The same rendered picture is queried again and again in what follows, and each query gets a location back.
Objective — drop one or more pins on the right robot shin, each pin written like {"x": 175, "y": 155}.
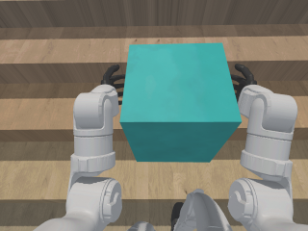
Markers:
{"x": 184, "y": 223}

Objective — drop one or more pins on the carton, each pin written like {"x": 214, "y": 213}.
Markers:
{"x": 178, "y": 103}

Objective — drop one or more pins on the right robot upper arm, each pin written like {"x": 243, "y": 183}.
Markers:
{"x": 262, "y": 205}

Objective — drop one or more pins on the left robot upper arm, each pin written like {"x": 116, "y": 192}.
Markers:
{"x": 92, "y": 203}

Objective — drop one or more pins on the robot left thigh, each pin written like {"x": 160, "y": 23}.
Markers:
{"x": 142, "y": 226}

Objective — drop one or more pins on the right robot forearm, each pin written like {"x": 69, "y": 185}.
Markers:
{"x": 270, "y": 129}

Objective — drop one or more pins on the robot left hand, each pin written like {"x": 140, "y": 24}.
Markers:
{"x": 108, "y": 79}

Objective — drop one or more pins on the left robot forearm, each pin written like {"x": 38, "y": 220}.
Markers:
{"x": 93, "y": 125}

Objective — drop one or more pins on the robot right hand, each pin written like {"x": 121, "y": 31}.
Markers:
{"x": 243, "y": 82}

